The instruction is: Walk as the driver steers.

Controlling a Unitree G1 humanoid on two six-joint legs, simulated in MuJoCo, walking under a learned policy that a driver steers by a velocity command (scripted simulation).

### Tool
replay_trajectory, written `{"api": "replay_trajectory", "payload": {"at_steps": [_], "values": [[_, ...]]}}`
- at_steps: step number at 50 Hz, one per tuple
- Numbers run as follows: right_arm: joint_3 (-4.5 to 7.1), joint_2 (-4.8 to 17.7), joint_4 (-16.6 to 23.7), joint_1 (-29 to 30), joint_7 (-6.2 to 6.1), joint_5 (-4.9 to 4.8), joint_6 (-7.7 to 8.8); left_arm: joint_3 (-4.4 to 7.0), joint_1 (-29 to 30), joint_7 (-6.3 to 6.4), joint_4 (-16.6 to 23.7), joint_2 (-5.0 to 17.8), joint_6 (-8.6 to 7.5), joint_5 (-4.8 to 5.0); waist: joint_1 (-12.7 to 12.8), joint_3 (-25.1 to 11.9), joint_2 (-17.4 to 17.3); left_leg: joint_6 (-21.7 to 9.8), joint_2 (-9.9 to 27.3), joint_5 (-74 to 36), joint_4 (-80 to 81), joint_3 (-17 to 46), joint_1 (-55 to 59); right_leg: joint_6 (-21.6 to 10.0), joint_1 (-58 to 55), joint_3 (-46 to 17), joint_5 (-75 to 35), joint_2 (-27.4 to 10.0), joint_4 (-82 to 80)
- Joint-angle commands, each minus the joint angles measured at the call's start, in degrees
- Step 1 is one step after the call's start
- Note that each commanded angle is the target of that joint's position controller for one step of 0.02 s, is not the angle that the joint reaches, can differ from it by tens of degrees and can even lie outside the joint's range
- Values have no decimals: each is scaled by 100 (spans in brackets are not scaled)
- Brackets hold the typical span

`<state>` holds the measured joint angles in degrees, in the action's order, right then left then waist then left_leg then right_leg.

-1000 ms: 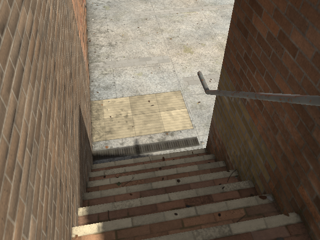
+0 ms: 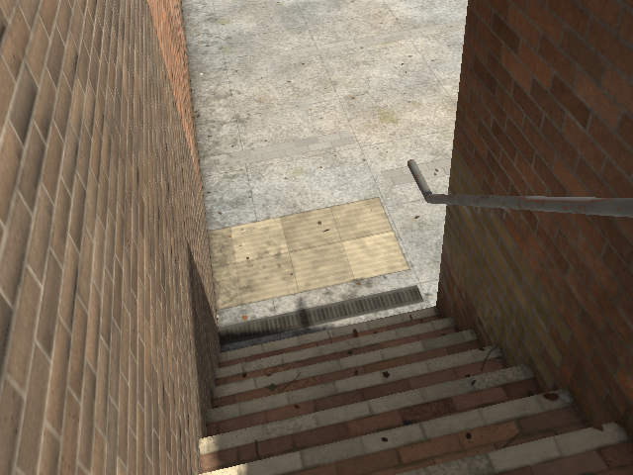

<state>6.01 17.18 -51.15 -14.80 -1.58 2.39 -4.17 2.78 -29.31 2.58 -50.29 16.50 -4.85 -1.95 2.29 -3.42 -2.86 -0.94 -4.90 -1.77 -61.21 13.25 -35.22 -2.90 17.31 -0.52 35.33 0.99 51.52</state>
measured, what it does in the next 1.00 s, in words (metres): goes down, turning right: left foot 0.20 m lower, then right foot 0.20 m lower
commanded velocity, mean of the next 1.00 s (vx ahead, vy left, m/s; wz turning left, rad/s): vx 0.47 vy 0.00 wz -0.28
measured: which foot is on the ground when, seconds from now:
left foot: up 0.00-0.20, down 0.22-0.80, up 0.82-1.00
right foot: down 0.00-0.22, up 0.24-0.78, down 0.80-1.00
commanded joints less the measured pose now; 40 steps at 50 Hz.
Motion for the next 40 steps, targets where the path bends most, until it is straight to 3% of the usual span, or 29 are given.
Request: {"api": "replay_trajectory", "payload": {"at_steps": [1, 3, 6, 9, 10, 11, 12, 13, 14, 15, 16, 17, 18, 19, 22, 23, 24, 25, 27, 28, 29, 30, 32, 35, 36, 37, 38, 39, 40], "values": [[-52, 171, 675, 1106, 140, 54, 198, 97, -299, 64, 111, 580, -65, 22, 184, 513, 1043, 48, 128, -830, 1095, -55, -1278, -1099, -611, -1903, -2158, -992, -865], [-124, 90, 631, 823, 178, -153, 303, 53, 45, 54, 128, 626, -41, 3, 1, 604, 981, 164, 324, -1368, 2018, -366, -89, -1008, 259, -1597, -1643, -852, -646], [-222, 15, 559, 561, 224, -321, 438, 33, 153, 108, -3, 621, 131, -64, -49, 752, 842, 50, 771, -1897, 2873, -776, 1323, -857, 1021, -1403, -1210, -892, -364], [-132, 264, -57, -1065, 68, -333, 301, -61, 323, 99, -191, 486, 295, -132, -618, 671, 833, -89, 823, -1407, 3254, -1247, 2698, -737, 870, -1118, -2549, -754, 1277], [-108, 395, -185, -1557, 60, -276, 295, -3, 186, 119, -304, 398, 410, -233, -817, 688, 568, -249, 1259, -999, 4814, -689, 2927, -697, 369, -1105, -2908, -529, 2571], [-95, 466, -470, -2176, 88, -136, 339, -5, 96, 73, -493, 241, 462, -267, -1060, 459, -208, -102, 1085, -826, 4960, -1094, 3974, -736, 960, -756, -1620, 35, 4421], [-233, 631, -705, -3098, 171, 5, 391, -76, 474, -31, -459, -203, 397, -115, -1453, 573, -914, -99, 1223, -2521, 2584, -986, 4883, -518, 3139, -796, 1583, 1110, 7520], [-312, 667, -728, -2844, 304, -114, 470, -143, -302, -21, -172, -385, 339, 81, -465, 328, -1396, 48, 1890, -4121, 1715, -142, 4835, -501, 4141, -870, 1446, 806, 7890], [-278, 617, -721, -2800, 350, -359, 529, -107, -529, 49, -299, -165, 348, 115, -292, 215, -1327, -56, 2285, -2649, 2437, 635, 4467, -430, 4467, -724, 805, 707, 7683], [-108, 1014, -597, -2226, 261, -526, 570, -42, -331, 48, -187, 54, 437, -17, -148, 192, -1642, -903, 2782, 1152, 3673, 1966, 3735, -307, 4662, -614, 106, 447, 7492], [-261, 475, -383, -1646, 198, -536, 622, -1, 447, 60, -235, 399, 593, -123, -216, 803, -839, -811, 2350, 3470, 4493, 1829, 2629, -295, 4498, -633, -685, 133, 6804], [-389, 484, -34, -910, 927, 487, 1028, -264, 1149, -298, 370, -36, -17, -178, 298, 2134, -1503, -1032, 2325, 3637, 4177, 2257, 1169, -335, 6164, -947, -2439, -473, 8453], [-422, 57, -240, -880, 1016, 650, 1152, -252, 909, -364, 293, 27, -160, 39, 355, 1928, -537, -1136, 2348, 3399, 4201, 2231, 1004, -392, 6250, -1140, -2952, -702, 8012], [-670, -804, -113, -345, 872, 575, 1327, -430, 594, -401, 22, -344, -194, -208, 528, 1367, 104, -830, 1664, 2525, 3726, 1216, 619, -394, 5932, -1273, -4809, -887, 5914], [-771, -717, -222, -827, 454, 260, 1585, -198, 710, -599, -310, 177, -180, -108, 161, 556, -295, -559, 867, 1636, 3171, -664, -632, -78, 4022, -357, -5405, -1053, 3729], [-833, -697, -233, -911, 317, 300, 1572, -143, 1101, -649, -263, 226, -158, -118, 48, 471, -363, -437, 721, 1194, 2921, -1085, -983, -1, 3318, -86, -5433, -1022, 3079], [-809, -431, -512, -1490, 219, 339, 1496, -170, 1178, -710, -306, 3, -127, -111, 6, 318, -685, -439, 926, 552, 2813, -712, -584, 143, 3492, -46, -5063, -999, 3518], [-734, -125, -634, -1856, 190, 319, 1418, -166, 1060, -735, -291, -24, -107, -153, 5, 206, -601, -455, 1195, -184, 2462, -421, 250, 201, 4109, -54, -4537, -895, 3736], [-791, -658, -1100, -3119, -136, 285, 1313, -331, 1820, -622, 11, -191, -90, -203, -800, 278, 84, -300, 1682, 177, 1670, 103, 3346, 163, 6752, -1015, -5380, -1029, 1509], [-830, -816, -1456, -3829, -216, 350, 1278, -385, 2249, -597, 111, -257, -119, -194, -1031, 489, -111, -300, 1803, 23, 1472, 417, 3926, 145, 7381, -918, -5397, -1018, 1198], [-888, -1078, -1270, -3508, -302, 281, 1268, -410, 2445, -603, 161, -263, -198, -141, -997, 649, 141, -204, 1632, 155, 1357, 5, 3404, 56, 6777, -644, -6465, -983, 6], [-875, -974, -794, -2726, -199, 186, 1236, -365, 2395, -696, 84, -157, -155, -192, -739, 499, 298, -294, 1254, 392, 1275, -641, 1595, -74, 4623, 79, -7384, -875, -519], [-817, -618, -341, -1708, 134, 222, 1152, -250, 2031, -856, -35, -14, 7, -230, -320, 638, 58, -344, 985, 1275, 1385, -1230, -1324, 47, 1310, 739, -7324, -337, 391], [-747, -111, -93, -1491, 136, -78, 1111, -35, 2177, -873, 63, 575, 75, -303, -364, 1060, 282, -22, 1349, 952, 602, -745, 84, 55, 1538, 534, -5526, -408, -974], [-700, 71, -106, -1417, 95, -95, 1045, -64, 2177, -868, 109, 485, 97, -311, -393, 1082, 22, -128, 1614, 405, 488, -329, 1213, -67, 2033, 368, -4890, -570, -1826], [-622, 70, -267, -1901, 48, -80, 987, -43, 2404, -790, 255, 546, 72, -217, -670, 994, 149, -176, 1528, -523, 163, -430, 1989, -141, 1912, 647, -4515, -400, -2453], [-572, 301, -281, -2014, 102, -17, 939, -8, 2329, -789, 172, 490, 55, -260, -621, 826, 202, -357, 1638, -1388, -225, -105, 2467, -226, 1456, 557, -3720, -355, -2859], [-641, -6, -427, -1703, 272, 209, 862, 17, 870, -721, -344, 485, 6, -228, -240, 726, 115, -378, 1823, -525, -1041, 212, 2308, -430, 484, 31, -4765, -779, -3733], [-642, 9, -494, -1319, 500, 366, 831, 286, -1223, -648, -949, 904, -59, -272, 689, 306, 734, -260, 1020, -905, -3322, -689, 1674, -701, -1807, 855, -5316, -281, -3881]]}}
